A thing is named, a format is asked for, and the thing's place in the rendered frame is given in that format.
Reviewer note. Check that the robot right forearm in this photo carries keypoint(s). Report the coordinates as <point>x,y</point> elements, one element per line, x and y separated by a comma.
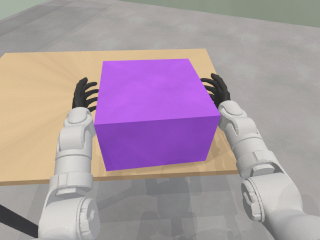
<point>252,155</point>

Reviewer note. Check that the robot left forearm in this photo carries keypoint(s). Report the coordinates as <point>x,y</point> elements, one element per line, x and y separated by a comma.
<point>72,173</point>

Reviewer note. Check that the robot left upper arm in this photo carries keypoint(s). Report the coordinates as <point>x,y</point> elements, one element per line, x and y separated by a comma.
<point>70,219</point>

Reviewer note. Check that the table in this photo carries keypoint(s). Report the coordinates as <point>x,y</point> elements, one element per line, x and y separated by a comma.
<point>36,94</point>

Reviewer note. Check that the carton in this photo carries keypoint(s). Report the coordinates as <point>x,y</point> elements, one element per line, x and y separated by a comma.
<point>152,113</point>

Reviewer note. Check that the right robot hand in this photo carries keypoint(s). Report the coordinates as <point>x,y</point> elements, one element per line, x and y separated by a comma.
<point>219,90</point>

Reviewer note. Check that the robot right upper arm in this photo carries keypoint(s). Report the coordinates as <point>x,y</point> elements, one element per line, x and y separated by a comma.
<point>272,200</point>

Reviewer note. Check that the left robot hand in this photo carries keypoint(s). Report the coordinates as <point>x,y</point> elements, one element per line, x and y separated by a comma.
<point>80,96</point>

